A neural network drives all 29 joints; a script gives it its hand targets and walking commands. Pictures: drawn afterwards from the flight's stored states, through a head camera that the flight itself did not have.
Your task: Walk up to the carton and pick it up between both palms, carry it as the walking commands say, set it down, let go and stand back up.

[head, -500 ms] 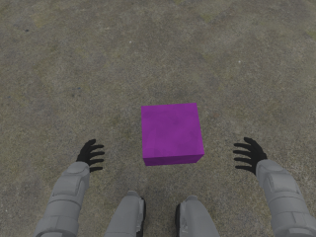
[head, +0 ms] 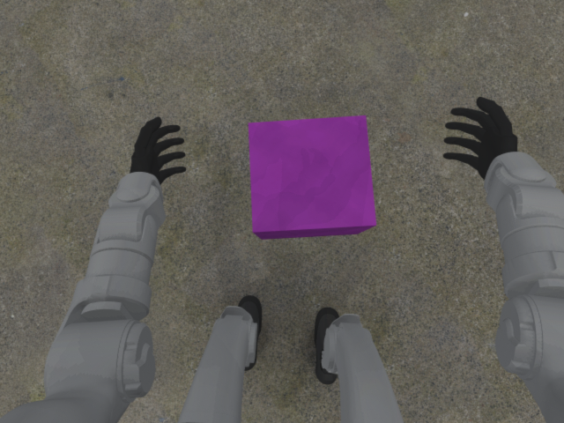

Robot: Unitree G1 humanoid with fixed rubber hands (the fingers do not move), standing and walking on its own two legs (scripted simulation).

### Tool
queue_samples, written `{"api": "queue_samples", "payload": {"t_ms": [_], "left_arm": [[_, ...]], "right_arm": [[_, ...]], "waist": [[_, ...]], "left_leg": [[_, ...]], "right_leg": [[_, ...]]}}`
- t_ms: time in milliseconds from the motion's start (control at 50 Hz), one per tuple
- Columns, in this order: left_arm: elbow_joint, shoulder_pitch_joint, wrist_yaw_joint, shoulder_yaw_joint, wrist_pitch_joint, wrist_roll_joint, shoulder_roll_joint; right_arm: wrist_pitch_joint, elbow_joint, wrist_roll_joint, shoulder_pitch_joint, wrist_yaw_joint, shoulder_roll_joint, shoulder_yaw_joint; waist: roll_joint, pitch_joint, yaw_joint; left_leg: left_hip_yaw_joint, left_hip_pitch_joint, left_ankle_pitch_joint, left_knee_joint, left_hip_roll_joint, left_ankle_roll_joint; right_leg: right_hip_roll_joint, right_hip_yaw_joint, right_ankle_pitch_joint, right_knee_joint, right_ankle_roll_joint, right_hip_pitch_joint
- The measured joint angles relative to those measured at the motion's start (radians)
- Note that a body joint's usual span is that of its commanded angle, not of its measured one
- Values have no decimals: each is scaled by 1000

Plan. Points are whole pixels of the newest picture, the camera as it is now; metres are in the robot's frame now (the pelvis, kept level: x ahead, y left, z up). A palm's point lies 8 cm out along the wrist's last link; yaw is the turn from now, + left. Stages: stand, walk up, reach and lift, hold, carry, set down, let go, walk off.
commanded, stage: reach and lift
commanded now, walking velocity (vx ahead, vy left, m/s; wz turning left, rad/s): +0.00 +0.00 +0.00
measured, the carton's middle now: (308, 184) +0.54 -0.02 -0.55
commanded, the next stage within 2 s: none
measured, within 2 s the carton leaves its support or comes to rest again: neither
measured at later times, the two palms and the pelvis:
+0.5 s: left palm (161, 127) +0.52 +0.22 -0.13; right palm (481, 112) +0.54 -0.25 -0.12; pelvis +0.00 +0.01 -0.03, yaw +0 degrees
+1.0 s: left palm (190, 158) +0.51 +0.22 -0.28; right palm (434, 150) +0.54 -0.25 -0.28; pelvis -0.02 +0.01 -0.17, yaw +1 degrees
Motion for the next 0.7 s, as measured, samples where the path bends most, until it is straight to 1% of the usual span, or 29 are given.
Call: {"api": "queue_samples", "payload": {"t_ms": [120,280,380,480,580,700], "left_arm": [[59,-107,-8,31,-35,-6,22],[104,-225,-13,79,-57,-8,34],[110,-296,-15,108,-57,4,34],[88,-310,-17,129,-58,21,23],[85,-316,-16,145,-55,34,19],[99,-354,-7,152,-41,39,25]], "right_arm": [[-36,47,-1,-92,9,-23,-17],[-56,86,-32,-215,27,-47,-63],[-60,104,-61,-291,38,-65,-98],[-65,89,-78,-302,49,-70,-124],[-61,95,-80,-309,57,-78,-137],[-51,122,-79,-349,58,-91,-144]], "waist": [[4,-13,4],[17,-31,13],[22,-40,15],[24,-49,14],[23,-56,15],[21,-49,16]], "left_leg": [[-5,-65,-5,13,-2,-1],[-7,-151,2,19,-6,2],[-7,-213,5,31,-8,4],[-7,-266,2,56,-10,6],[-4,-330,-17,118,-11,7],[-3,-443,-61,259,-14,4]], "right_leg": [[2,0,-4,11,1,-63],[2,4,4,14,7,-148],[2,7,9,25,11,-210],[3,10,7,47,13,-262],[5,15,-10,109,15,-327],[6,17,-55,251,15,-439]]}}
